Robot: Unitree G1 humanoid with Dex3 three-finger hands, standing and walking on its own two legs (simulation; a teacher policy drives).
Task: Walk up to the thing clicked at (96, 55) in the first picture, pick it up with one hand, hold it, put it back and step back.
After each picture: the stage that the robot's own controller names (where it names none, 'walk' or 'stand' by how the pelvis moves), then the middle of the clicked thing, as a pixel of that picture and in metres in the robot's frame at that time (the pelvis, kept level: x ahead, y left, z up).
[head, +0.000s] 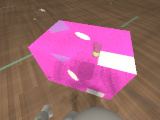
stand; (96, 50) +0.59 -0.02 +0.02
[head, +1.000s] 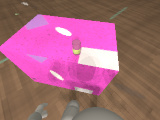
walk; (76, 47) +0.53 +0.17 +0.05
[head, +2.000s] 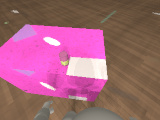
stand; (64, 59) +0.44 +0.24 +0.01
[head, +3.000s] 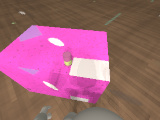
stand; (67, 59) +0.45 +0.21 +0.01
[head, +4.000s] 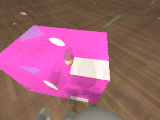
stand; (68, 58) +0.47 +0.21 +0.01
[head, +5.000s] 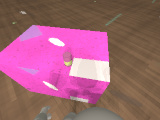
stand; (67, 59) +0.45 +0.21 +0.01
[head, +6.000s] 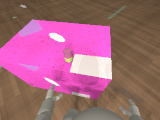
rise first; (68, 56) +0.46 +0.21 +0.02
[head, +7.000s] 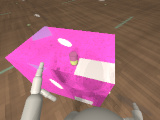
go down; (73, 59) +0.46 +0.20 +0.02
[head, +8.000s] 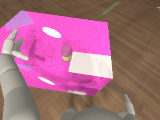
go down; (66, 54) +0.46 +0.18 +0.03
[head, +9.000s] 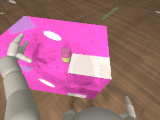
approach; (66, 55) +0.46 +0.19 +0.04
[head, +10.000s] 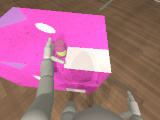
close in; (60, 49) +0.47 +0.20 +0.07
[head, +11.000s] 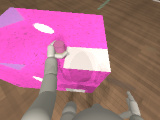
lift; (60, 50) +0.46 +0.20 +0.08
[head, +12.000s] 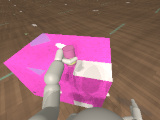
lift; (69, 56) +0.34 +0.15 +0.21
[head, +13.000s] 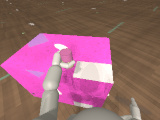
hold; (67, 59) +0.33 +0.17 +0.19
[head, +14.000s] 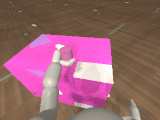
hold; (67, 57) +0.33 +0.17 +0.20
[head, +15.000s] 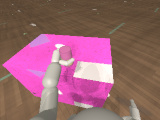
hold; (66, 57) +0.33 +0.17 +0.21
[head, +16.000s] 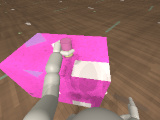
crouch; (67, 48) +0.40 +0.17 +0.22
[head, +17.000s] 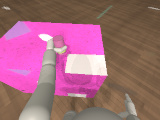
lower; (59, 45) +0.48 +0.20 +0.13
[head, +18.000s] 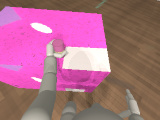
lower; (59, 49) +0.46 +0.20 +0.08
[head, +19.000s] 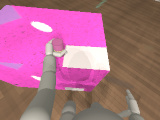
lower; (58, 48) +0.47 +0.20 +0.08
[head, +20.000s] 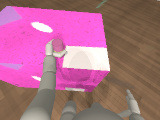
lower; (58, 48) +0.47 +0.20 +0.08
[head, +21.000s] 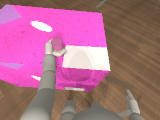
lower; (58, 47) +0.47 +0.20 +0.08
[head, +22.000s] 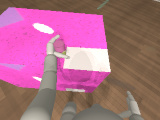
withdraw; (60, 49) +0.46 +0.20 +0.07
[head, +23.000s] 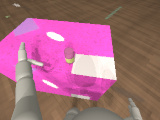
sink last; (69, 56) +0.44 +0.18 +0.05
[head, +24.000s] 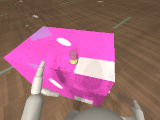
stand; (73, 58) +0.47 +0.20 +0.03
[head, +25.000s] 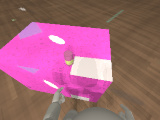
stand; (68, 58) +0.45 +0.20 +0.02
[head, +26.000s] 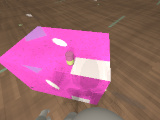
stand; (69, 58) +0.47 +0.21 +0.01
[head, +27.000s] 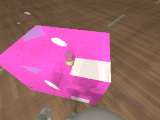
stand; (69, 59) +0.46 +0.20 +0.01
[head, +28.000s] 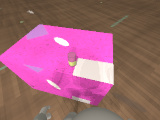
stand; (72, 59) +0.45 +0.19 +0.01
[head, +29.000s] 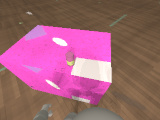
stand; (70, 59) +0.46 +0.20 +0.01
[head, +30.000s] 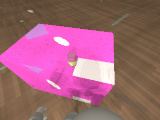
stand; (72, 59) +0.45 +0.17 +0.02
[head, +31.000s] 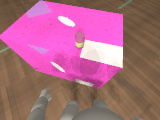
walk; (79, 40) +0.55 +0.12 +0.04
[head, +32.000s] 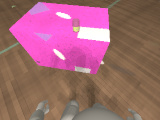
walk; (76, 25) +0.80 +0.21 +0.03
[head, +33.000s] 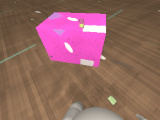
walk; (81, 23) +1.15 +0.26 +0.02
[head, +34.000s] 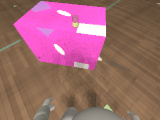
stand; (75, 21) +0.91 +0.24 +0.03
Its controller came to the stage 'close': yes
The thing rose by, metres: 0.22
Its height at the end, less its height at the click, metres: +0.00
